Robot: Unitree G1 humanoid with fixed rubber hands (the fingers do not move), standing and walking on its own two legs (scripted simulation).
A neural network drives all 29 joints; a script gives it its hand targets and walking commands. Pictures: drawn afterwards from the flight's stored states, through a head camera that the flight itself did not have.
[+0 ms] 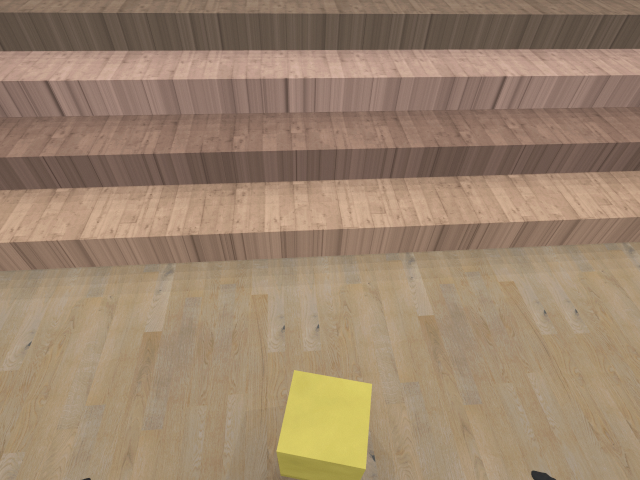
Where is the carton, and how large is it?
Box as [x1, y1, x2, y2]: [276, 370, 371, 479]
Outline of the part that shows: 294,370 276,451 281,475 299,479 360,479 365,469 371,384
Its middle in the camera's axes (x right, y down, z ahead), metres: +0.02 +0.53 +1.05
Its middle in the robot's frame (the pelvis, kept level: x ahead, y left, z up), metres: +0.38 -0.04 -0.66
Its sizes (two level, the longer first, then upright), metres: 0.210 0.200 0.250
